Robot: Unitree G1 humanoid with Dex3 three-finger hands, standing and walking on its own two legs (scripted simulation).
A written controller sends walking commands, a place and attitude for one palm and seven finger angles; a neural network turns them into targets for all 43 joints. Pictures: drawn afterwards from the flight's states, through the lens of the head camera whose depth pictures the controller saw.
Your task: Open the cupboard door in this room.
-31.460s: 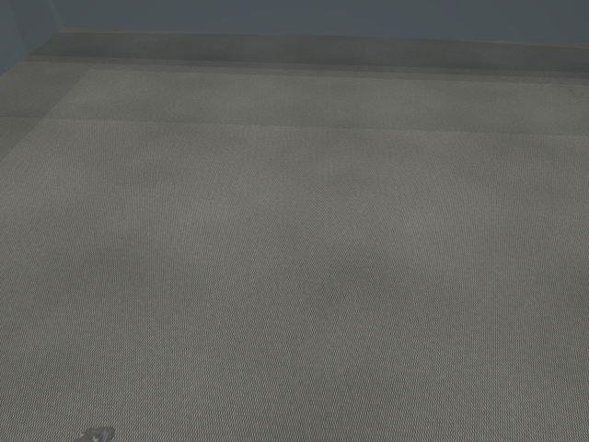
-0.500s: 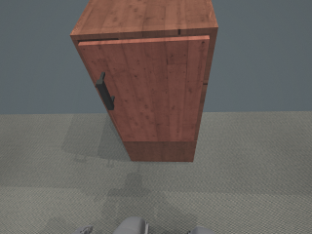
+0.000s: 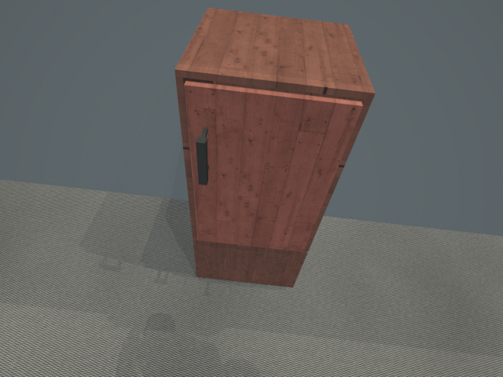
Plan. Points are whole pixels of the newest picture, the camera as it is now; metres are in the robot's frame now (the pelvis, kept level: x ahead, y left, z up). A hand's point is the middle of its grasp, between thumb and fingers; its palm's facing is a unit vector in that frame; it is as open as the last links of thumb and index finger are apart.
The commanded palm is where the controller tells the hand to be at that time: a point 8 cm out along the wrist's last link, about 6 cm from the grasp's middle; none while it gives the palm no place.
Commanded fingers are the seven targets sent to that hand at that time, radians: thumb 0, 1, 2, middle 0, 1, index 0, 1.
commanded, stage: come to a stop and stand still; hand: left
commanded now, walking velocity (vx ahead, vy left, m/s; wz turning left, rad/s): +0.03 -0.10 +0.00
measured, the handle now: (204, 156) +0.60 +0.16 -0.03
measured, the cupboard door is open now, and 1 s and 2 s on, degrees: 0 0 0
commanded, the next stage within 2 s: look again from close up in 0.06 s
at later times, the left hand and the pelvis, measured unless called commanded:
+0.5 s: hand out of the picture +0.07 +0.14 -0.18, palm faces +0.01 -0.96 -0.27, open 7.3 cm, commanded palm none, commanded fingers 0.00 0.90 0.90 -0.20 -0.30 -0.20 -0.30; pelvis +0.01 -0.04 -0.02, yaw -1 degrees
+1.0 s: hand out of the picture +0.00 +0.13 -0.19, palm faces +0.08 -0.98 -0.20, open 7.4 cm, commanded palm none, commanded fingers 0.00 0.90 0.90 -0.20 -0.30 -0.20 -0.30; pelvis +0.01 -0.04 -0.02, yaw +0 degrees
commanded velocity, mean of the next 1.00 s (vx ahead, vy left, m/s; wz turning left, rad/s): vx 0.04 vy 0.02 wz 0.00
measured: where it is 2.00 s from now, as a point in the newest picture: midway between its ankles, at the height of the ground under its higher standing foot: outside the picture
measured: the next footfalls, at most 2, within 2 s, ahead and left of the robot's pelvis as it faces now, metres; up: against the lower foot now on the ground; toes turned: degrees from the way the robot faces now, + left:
right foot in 0.20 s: +0.04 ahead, -0.15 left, +0.00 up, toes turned -3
right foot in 1.54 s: +0.06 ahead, -0.11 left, +0.00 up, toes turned -4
